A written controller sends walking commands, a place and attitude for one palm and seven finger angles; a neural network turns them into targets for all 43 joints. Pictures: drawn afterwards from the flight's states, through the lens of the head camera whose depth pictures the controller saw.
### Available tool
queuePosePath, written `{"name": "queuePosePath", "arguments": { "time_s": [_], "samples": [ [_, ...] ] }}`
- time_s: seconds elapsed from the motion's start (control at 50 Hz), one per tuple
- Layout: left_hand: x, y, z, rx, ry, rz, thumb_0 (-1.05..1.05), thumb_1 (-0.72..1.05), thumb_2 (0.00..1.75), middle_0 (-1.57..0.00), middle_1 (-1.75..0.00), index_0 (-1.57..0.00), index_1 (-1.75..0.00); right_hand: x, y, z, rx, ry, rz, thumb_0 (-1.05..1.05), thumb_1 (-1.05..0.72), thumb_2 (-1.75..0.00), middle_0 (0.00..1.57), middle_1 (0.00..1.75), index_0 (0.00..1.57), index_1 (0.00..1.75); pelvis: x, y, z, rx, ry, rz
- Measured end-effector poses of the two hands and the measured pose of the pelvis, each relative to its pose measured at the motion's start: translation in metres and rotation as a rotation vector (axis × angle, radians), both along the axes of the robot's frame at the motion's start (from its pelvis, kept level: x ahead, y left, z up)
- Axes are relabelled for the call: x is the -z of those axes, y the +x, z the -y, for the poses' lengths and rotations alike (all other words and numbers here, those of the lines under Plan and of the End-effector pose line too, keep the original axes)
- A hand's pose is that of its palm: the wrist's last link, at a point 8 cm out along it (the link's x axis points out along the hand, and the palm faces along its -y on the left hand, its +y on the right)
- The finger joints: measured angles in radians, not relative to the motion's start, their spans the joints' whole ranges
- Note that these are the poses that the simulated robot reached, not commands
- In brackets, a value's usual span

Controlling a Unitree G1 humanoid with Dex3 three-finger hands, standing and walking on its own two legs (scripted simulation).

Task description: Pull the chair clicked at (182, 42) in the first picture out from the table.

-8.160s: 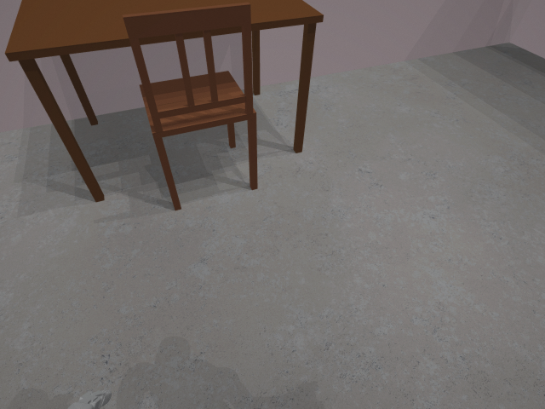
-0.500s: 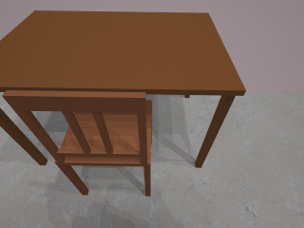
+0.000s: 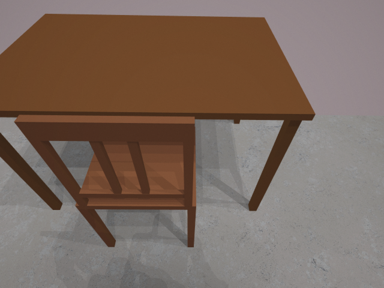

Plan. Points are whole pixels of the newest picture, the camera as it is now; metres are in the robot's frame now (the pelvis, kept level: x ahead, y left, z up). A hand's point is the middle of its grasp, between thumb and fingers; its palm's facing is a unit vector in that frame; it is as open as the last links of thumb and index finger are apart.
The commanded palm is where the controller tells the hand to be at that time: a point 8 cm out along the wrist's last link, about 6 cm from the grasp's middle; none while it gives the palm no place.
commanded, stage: come to a stop and stand still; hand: left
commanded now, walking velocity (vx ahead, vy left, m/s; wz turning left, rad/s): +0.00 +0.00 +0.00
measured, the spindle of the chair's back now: (107, 168) +0.44 +0.28 -0.09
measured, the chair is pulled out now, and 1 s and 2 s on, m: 0.00 0.00 0.00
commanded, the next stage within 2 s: look again from close up in 0.04 s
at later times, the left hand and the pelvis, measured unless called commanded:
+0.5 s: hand out of the picture -0.01 +0.21 -0.18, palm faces +0.04 -0.97 -0.23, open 7.4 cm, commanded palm none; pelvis -0.04 +0.02 -0.01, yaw +1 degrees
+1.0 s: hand out of the picture -0.08 +0.22 -0.18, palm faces +0.01 -0.98 -0.20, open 7.4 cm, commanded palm none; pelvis -0.06 +0.04 +0.00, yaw +0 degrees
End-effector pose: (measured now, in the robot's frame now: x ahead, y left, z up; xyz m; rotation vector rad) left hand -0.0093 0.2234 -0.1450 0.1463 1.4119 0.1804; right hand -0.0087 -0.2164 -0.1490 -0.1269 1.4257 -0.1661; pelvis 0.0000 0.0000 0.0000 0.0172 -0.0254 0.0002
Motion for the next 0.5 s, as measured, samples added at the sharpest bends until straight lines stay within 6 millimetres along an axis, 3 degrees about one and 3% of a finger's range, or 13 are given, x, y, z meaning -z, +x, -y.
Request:
{"name": "queuePosePath", "arguments": {
  "time_s": [0.2,0.34,0.5],
  "samples": [
    [-0.001,-0.015,-0.002,0.013,0.0,-0.003,0.0,0.91,0.9,-0.2,-0.3,-0.2,-0.3,0.003,-0.007,-0.002,-0.016,0.013,0.011,0.01,-0.92,-0.9,0.21,0.3,0.2,0.3,0.003,-0.01,-0.003,-0.01,-0.007,-0.011],
    [-0.001,-0.013,-0.022,0.009,0.05,0.065,0.01,0.91,0.9,-0.21,-0.3,-0.2,-0.3,0.005,0.015,0.007,-0.037,-0.025,0.107,0.01,-0.92,-0.9,0.2,0.3,0.2,0.3,0.009,-0.024,-0.01,-0.017,-0.023,-0.013],
    [0.007,-0.013,-0.035,0.022,0.031,0.119,0.01,0.91,0.9,-0.2,-0.3,-0.2,-0.3,-0.007,0.039,0.0,-0.069,-0.049,0.217,0.01,-0.91,-0.9,0.2,0.3,0.2,0.3,0.011,-0.04,-0.021,-0.01,-0.027,0.01]
  ]
}}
